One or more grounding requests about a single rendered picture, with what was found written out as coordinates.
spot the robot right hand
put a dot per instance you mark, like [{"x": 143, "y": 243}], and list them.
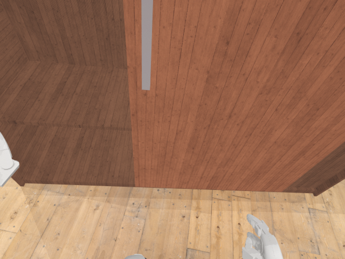
[{"x": 266, "y": 247}]

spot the wardrobe door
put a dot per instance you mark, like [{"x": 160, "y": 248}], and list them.
[
  {"x": 244, "y": 94},
  {"x": 329, "y": 166}
]

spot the robot left hand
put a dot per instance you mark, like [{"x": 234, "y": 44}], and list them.
[{"x": 8, "y": 166}]

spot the handle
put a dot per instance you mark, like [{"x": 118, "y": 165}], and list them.
[{"x": 147, "y": 20}]

